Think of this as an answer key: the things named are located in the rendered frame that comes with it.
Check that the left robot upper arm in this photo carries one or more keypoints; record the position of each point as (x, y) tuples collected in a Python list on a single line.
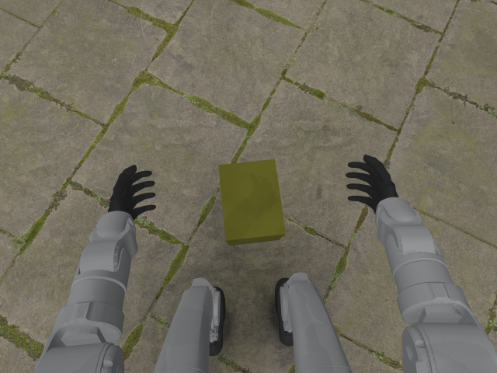
[(87, 358)]

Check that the robot right hand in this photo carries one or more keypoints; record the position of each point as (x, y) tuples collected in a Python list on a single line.
[(381, 186)]

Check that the robot left hand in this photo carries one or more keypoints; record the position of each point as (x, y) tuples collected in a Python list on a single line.
[(122, 198)]

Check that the carton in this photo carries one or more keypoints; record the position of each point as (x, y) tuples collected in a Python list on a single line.
[(251, 203)]

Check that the right robot foot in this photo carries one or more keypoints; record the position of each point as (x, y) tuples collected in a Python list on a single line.
[(286, 337)]

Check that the robot right forearm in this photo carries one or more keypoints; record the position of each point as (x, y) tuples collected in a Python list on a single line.
[(426, 290)]

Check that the robot left forearm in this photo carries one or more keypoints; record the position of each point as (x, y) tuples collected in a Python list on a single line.
[(93, 313)]

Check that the robot right thigh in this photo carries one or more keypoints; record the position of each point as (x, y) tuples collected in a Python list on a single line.
[(317, 348)]

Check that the right robot upper arm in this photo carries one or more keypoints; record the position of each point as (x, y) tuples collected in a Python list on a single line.
[(439, 347)]

